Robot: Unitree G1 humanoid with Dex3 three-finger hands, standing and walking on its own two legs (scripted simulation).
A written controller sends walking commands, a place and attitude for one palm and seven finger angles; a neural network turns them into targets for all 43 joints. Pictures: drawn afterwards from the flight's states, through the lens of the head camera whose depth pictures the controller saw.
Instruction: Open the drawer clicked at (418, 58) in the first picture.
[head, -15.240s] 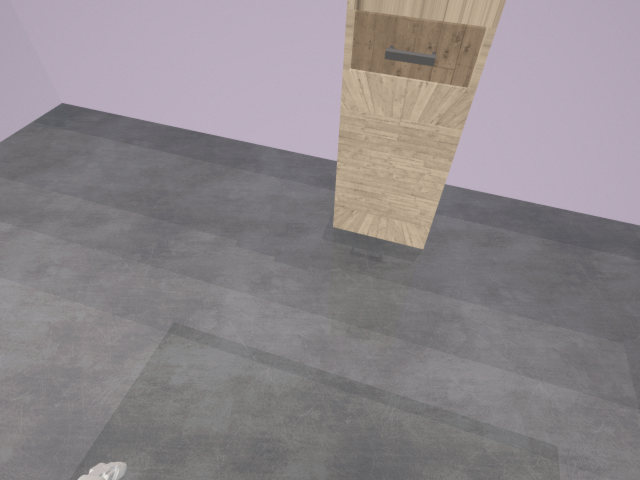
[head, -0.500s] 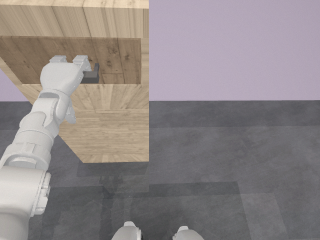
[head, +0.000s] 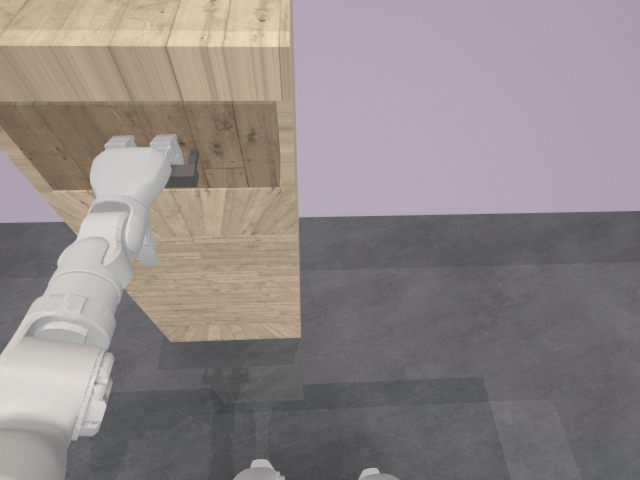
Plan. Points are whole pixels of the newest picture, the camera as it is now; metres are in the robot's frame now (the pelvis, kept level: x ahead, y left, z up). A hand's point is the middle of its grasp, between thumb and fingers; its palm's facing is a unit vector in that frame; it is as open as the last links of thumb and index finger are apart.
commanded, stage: close the thumb around the handle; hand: left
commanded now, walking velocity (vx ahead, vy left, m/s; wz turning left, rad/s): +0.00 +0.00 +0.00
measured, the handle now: (147, 166) +0.52 +0.22 +0.07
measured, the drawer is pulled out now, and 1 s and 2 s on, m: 0.00 0.00 0.13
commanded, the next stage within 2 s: pull the drawer open in 0.70 s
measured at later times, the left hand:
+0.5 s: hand (147, 200) +0.48 +0.22 +0.05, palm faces -0.05 -0.02 -1.00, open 7.4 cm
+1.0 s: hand (147, 202) +0.48 +0.22 +0.04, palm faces -0.05 -0.03 -1.00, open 5.4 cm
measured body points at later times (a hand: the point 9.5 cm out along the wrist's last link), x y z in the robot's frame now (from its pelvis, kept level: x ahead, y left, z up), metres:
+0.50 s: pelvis +0.02 -0.01 +0.01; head +0.10 -0.02 +0.45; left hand +0.47 +0.22 +0.10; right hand +0.07 -0.28 -0.12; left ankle +0.03 +0.09 -0.70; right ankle -0.01 -0.12 -0.70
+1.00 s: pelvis +0.02 -0.01 +0.00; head +0.10 -0.01 +0.45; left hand +0.47 +0.22 +0.10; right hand +0.06 -0.28 -0.13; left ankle +0.03 +0.09 -0.70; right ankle -0.01 -0.12 -0.70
